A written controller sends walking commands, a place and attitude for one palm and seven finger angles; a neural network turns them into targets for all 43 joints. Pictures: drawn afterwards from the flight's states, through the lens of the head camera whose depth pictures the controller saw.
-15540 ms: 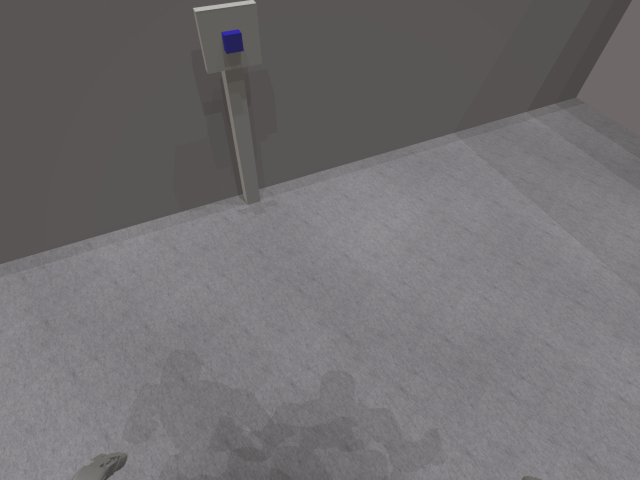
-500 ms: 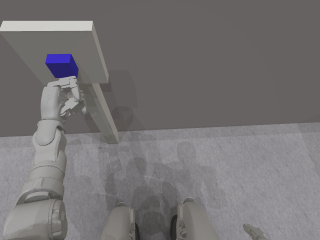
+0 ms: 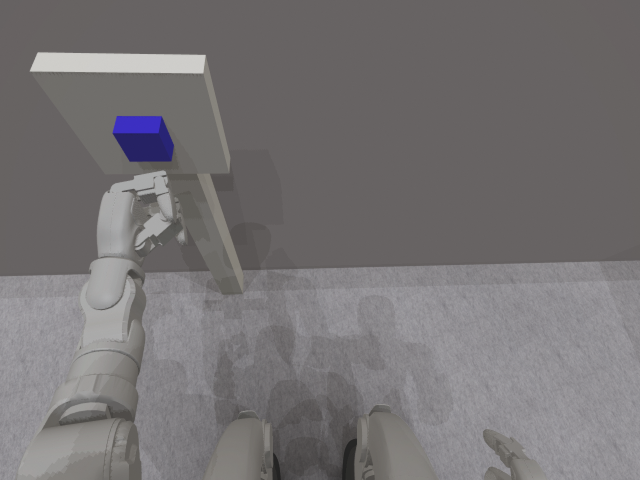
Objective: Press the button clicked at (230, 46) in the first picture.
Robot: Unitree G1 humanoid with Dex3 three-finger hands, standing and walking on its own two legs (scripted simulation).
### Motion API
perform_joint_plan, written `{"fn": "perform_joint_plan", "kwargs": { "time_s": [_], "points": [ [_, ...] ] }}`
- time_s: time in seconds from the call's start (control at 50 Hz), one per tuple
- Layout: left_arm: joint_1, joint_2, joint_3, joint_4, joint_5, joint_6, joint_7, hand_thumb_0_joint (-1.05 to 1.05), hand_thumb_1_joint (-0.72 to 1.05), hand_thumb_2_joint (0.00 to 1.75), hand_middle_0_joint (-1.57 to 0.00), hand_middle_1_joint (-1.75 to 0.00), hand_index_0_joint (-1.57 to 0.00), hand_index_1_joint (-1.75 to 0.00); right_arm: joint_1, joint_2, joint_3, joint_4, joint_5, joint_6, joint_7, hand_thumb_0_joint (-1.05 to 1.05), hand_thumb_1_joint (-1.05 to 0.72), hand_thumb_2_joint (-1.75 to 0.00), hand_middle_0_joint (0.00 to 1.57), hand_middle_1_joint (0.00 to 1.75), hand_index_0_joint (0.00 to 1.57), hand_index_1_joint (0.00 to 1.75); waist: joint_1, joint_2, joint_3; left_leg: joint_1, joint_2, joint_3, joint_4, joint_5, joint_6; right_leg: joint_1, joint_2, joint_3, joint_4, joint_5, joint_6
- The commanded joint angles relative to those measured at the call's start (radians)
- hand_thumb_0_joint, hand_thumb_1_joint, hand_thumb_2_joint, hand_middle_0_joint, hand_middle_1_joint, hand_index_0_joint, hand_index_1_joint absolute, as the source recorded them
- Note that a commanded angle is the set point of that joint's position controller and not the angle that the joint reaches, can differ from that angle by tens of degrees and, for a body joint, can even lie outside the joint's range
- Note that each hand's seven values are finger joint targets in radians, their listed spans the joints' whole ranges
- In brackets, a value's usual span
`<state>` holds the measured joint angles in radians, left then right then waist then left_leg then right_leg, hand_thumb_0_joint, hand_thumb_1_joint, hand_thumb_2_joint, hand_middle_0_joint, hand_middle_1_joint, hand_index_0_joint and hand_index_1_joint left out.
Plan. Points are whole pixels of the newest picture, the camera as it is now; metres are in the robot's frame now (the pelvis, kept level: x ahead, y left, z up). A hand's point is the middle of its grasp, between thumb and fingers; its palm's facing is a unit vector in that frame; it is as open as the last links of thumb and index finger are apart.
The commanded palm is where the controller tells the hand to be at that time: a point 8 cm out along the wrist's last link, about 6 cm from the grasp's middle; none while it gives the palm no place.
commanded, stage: aim a knuckle at the button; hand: left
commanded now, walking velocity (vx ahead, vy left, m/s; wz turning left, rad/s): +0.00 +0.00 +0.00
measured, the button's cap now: (145, 137) +0.52 +0.22 +0.06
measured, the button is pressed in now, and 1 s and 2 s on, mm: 0 9 0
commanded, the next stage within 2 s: press the button with the knuckle in 0.10 s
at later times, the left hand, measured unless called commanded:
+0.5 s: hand (172, 202) +0.44 +0.19 +0.03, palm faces +0.03 -1.00 -0.03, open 3.1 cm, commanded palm +0.42 +0.24 +0.03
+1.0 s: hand (173, 182) +0.48 +0.19 +0.02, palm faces +0.02 -1.00 -0.02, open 3.3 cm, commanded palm +0.47 +0.23 +0.03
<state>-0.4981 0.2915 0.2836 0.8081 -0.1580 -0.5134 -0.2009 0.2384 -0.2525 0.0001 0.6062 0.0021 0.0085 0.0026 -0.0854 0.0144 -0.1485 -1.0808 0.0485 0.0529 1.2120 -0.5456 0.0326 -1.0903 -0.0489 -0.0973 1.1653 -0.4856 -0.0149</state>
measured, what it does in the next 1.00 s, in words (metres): stands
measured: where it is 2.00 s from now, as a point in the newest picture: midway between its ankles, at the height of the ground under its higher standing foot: outside the picture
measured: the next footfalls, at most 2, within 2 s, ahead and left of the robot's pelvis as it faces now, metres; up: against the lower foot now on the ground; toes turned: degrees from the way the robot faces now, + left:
none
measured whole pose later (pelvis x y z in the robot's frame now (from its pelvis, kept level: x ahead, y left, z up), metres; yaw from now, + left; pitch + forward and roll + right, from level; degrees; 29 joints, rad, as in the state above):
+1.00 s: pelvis -0.01 +0.00 -0.01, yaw +0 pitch +27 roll -3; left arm -0.81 0.43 0.37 1.10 -0.11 -0.53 -0.23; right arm 0.29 -0.26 0.03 0.65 -0.02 0.05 0.00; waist -0.14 0.02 -0.13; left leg -1.19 0.05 0.02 1.27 -0.54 0.03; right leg -1.18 -0.05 -0.12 1.20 -0.48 -0.02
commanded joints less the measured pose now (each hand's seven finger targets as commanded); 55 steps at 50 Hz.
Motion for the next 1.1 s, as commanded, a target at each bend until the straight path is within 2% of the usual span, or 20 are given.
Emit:
{"fn": "perform_joint_plan", "kwargs": {
  "time_s": [0.0,0.02,0.04,0.14,0.22,0.24,0.32,0.36,0.38,0.44,0.48,0.52,0.6,0.7,0.82,0.88,0.9,0.96,1.02,1.08],
  "points": [
    [-0.272,0.195,0.052,-0.21,-0.013,-0.07,0.014,0.0,0.9,0.9,-1.3,-1.5,-1.3,-1.5,0.101,-0.156,-0.052,-0.084,-0.001,-0.019,-0.013,0.0,-0.9,-0.9,0.2,0.3,0.2,0.3,0.002,0.035,-0.449,0.285,-0.033,-0.079,-0.144,0.378,-0.021,0.279,0.053,0.064,-0.118,0.302,-0.004],
    [-0.269,0.214,0.064,-0.207,-0.011,-0.07,0.014,0.0,0.9,0.9,-1.3,-1.5,-1.3,-1.5,0.101,-0.158,-0.052,-0.086,0.0,-0.017,-0.016,0.0,-0.9,-0.9,0.2,0.3,0.2,0.3,0.004,0.016,-0.443,0.264,-0.034,-0.076,-0.145,0.366,-0.02,0.294,0.053,0.068,-0.119,0.302,-0.003],
    [-0.273,0.215,0.061,-0.217,-0.009,-0.073,0.013,0.0,0.9,0.9,-1.3,-1.5,-1.3,-1.5,0.1,-0.159,-0.052,-0.088,-0.001,-0.018,-0.017,0.0,-0.9,-0.9,0.2,0.3,0.2,0.3,0.005,0.047,-0.455,0.273,-0.033,-0.081,-0.143,0.375,-0.02,0.281,0.052,0.066,-0.11,0.301,-0.006],
    [-0.316,0.15,0.0,-0.24,-0.018,-0.074,0.002,0.0,0.9,0.9,-1.3,-1.5,-1.3,-1.5,0.095,-0.154,-0.051,-0.084,0.001,-0.023,-0.018,0.0,-0.9,-0.9,0.2,0.3,0.2,0.3,-0.015,0.066,-0.452,0.303,-0.031,-0.088,-0.144,0.364,-0.022,0.247,0.054,0.061,-0.117,0.276,-0.007],
    [-0.364,0.205,0.042,-0.186,-0.017,-0.068,0.001,0.0,0.9,0.9,-1.3,-1.5,-1.3,-1.5,0.102,-0.16,-0.049,-0.061,0.002,-0.025,-0.026,0.0,-0.9,-0.9,0.2,0.3,0.2,0.3,-0.023,0.015,-0.423,0.241,-0.035,-0.082,-0.137,0.303,-0.016,0.266,0.05,0.073,-0.129,0.25,-0.001],
    [-0.377,0.24,0.067,-0.182,-0.014,-0.07,0.003,0.0,0.9,0.9,-1.3,-1.5,-1.3,-1.5,0.103,-0.163,-0.048,-0.061,0.0,-0.026,-0.03,0.0,-0.9,-0.9,0.2,0.3,0.2,0.3,-0.019,0.035,-0.433,0.231,-0.036,-0.08,-0.131,0.302,-0.014,0.268,0.051,0.077,-0.123,0.253,-0.003],
    [-0.425,0.272,0.087,-0.149,-0.009,-0.078,-0.008,0.0,0.9,0.9,-1.3,-1.5,-1.3,-1.5,0.109,-0.159,-0.044,-0.052,-0.002,-0.027,-0.034,0.0,-0.9,-0.9,0.2,0.3,0.2,0.3,-0.017,0.06,-0.463,0.236,-0.037,-0.077,-0.122,0.31,-0.015,0.276,0.05,0.084,-0.121,0.26,-0.003],
    [-0.446,0.233,0.054,-0.111,-0.009,-0.074,-0.017,0.0,0.9,0.9,-1.3,-1.5,-1.3,-1.5,0.116,-0.158,-0.042,-0.047,-0.004,-0.028,-0.03,0.0,-0.9,-0.9,0.2,0.3,0.2,0.3,-0.033,0.066,-0.464,0.243,-0.037,-0.083,-0.12,0.31,-0.014,0.251,0.052,0.079,-0.119,0.251,-0.002],
    [-0.454,0.277,0.088,-0.099,-0.009,-0.074,-0.018,0.0,0.9,0.9,-1.3,-1.5,-1.3,-1.5,0.122,-0.166,-0.043,-0.043,-0.005,-0.026,-0.031,0.0,-0.9,-0.9,0.2,0.3,0.2,0.3,-0.027,0.065,-0.458,0.239,-0.034,-0.086,-0.12,0.317,-0.015,0.253,0.052,0.077,-0.117,0.255,-0.004],
    [-0.435,0.28,0.095,-0.077,-0.011,-0.063,-0.031,0.0,0.9,0.9,-1.3,-1.5,-1.3,-1.5,0.137,-0.168,-0.046,-0.05,-0.007,-0.02,-0.027,0.0,-0.9,-0.9,0.2,0.3,0.2,0.3,-0.024,0.073,-0.502,0.249,-0.034,-0.084,-0.112,0.362,-0.012,0.272,0.054,0.078,-0.108,0.296,-0.005],
    [-0.46,0.285,0.098,-0.045,-0.014,-0.053,-0.036,0.0,0.9,0.9,-1.3,-1.5,-1.3,-1.5,0.142,-0.169,-0.043,-0.045,-0.005,-0.013,-0.025,0.0,-0.9,-0.9,0.2,0.3,0.2,0.3,-0.039,0.037,-0.47,0.216,-0.034,-0.079,-0.109,0.34,-0.008,0.272,0.054,0.081,-0.118,0.29,0.001],
    [-0.469,0.329,0.129,-0.005,-0.008,-0.048,-0.04,0.0,0.9,0.9,-1.3,-1.5,-1.3,-1.5,0.149,-0.173,-0.04,-0.048,-0.003,-0.007,-0.027,0.0,-0.9,-0.9,0.2,0.3,0.2,0.3,-0.033,0.023,-0.436,0.159,-0.036,-0.074,-0.111,0.297,-0.006,0.289,0.053,0.088,-0.122,0.264,0.001],
    [-0.582,0.316,0.103,-0.054,0.004,-0.076,-0.035,0.0,0.9,0.9,-1.3,-1.5,-1.3,-1.5,0.166,-0.174,-0.042,-0.04,-0.013,-0.003,-0.024,0.0,-0.9,-0.9,0.2,0.3,0.2,0.3,-0.046,0.12,-0.512,0.274,-0.03,-0.094,-0.108,0.36,-0.013,0.222,0.058,0.073,-0.105,0.27,-0.005],
    [-0.547,0.318,0.115,-0.014,0.01,-0.068,-0.03,0.0,0.9,0.9,-1.3,-1.5,-1.3,-1.5,0.185,-0.179,-0.046,-0.033,-0.016,0.011,-0.016,0.0,-0.9,-0.9,0.2,0.3,0.2,0.3,-0.045,0.109,-0.523,0.305,-0.023,-0.103,-0.106,0.422,-0.018,0.206,0.062,0.061,-0.099,0.3,-0.004],
    [-0.69,0.331,0.099,0.053,0.031,-0.061,-0.012,0.0,0.9,0.9,-1.3,-1.5,-1.3,-1.5,0.197,-0.186,-0.041,-0.011,-0.017,0.023,-0.022,0.0,-0.9,-0.9,0.2,0.3,0.2,0.3,-0.096,0.075,-0.441,0.247,-0.024,-0.111,-0.106,0.317,-0.009,0.157,0.063,0.062,-0.118,0.217,0.0],
    [-0.751,0.33,0.088,0.085,0.043,-0.061,-0.007,0.0,0.9,0.9,-1.3,-1.5,-1.3,-1.5,0.2,-0.189,-0.036,-0.006,-0.023,0.023,-0.024,0.0,-0.9,-0.9,0.2,0.3,0.2,0.3,-0.106,0.119,-0.448,0.262,-0.025,-0.123,-0.102,0.298,-0.012,0.104,0.063,0.055,-0.108,0.183,-0.004],
    [-0.778,0.333,0.087,0.09,0.042,-0.059,-0.005,0.0,0.9,0.9,-1.3,-1.5,-1.3,-1.5,0.204,-0.192,-0.036,-0.002,-0.025,0.022,-0.025,0.0,-0.9,-0.9,0.2,0.3,0.2,0.3,-0.117,0.107,-0.46,0.264,-0.024,-0.127,-0.098,0.293,-0.01,0.102,0.063,0.055,-0.109,0.179,-0.003],
    [-0.773,0.361,0.108,0.11,0.047,-0.058,-0.008,0.0,0.9,0.9,-1.3,-1.5,-1.3,-1.5,0.215,-0.195,-0.034,-0.008,-0.029,0.025,-0.023,0.0,-0.9,-0.9,0.2,0.3,0.2,0.3,-0.104,0.131,-0.498,0.283,-0.025,-0.132,-0.091,0.332,-0.013,0.105,0.065,0.051,-0.097,0.198,-0.007],
    [-0.839,0.348,0.082,0.123,0.05,-0.051,-0.007,0.0,0.9,0.9,-1.3,-1.5,-1.3,-1.5,0.212,-0.195,-0.03,-0.003,-0.029,0.029,-0.02,0.0,-0.9,-0.9,0.2,0.3,0.2,0.3,-0.127,0.13,-0.477,0.266,-0.024,-0.138,-0.086,0.295,-0.012,0.077,0.065,0.051,-0.102,0.171,-0.005],
    [-0.898,0.389,0.1,0.123,0.059,-0.046,0.002,0.0,0.9,0.9,-1.3,-1.5,-1.3,-1.5,0.216,-0.204,-0.026,-0.001,-0.031,0.027,-0.024,0.0,-0.9,-0.9,0.2,0.3,0.2,0.3,-0.141,0.149,-0.483,0.253,-0.024,-0.141,-0.08,0.262,-0.008,0.058,0.065,0.053,-0.1,0.149,-0.004]
  ]
}}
